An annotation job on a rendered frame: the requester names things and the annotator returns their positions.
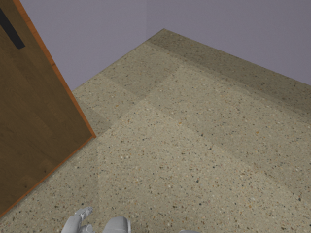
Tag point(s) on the robot left hand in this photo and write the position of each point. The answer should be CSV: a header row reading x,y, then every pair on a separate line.
x,y
73,224

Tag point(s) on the left robot thigh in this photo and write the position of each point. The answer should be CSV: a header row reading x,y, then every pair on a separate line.
x,y
118,224

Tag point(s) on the wardrobe door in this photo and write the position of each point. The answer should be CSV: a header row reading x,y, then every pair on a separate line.
x,y
39,124

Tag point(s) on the handle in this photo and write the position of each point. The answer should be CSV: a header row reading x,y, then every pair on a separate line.
x,y
8,28

